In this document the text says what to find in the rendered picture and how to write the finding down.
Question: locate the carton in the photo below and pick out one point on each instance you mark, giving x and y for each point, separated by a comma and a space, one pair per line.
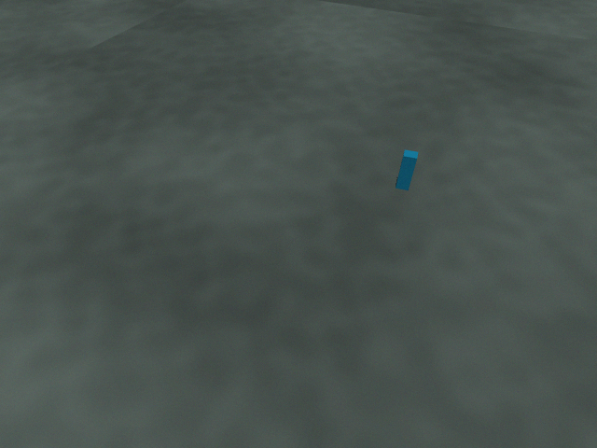
406, 169

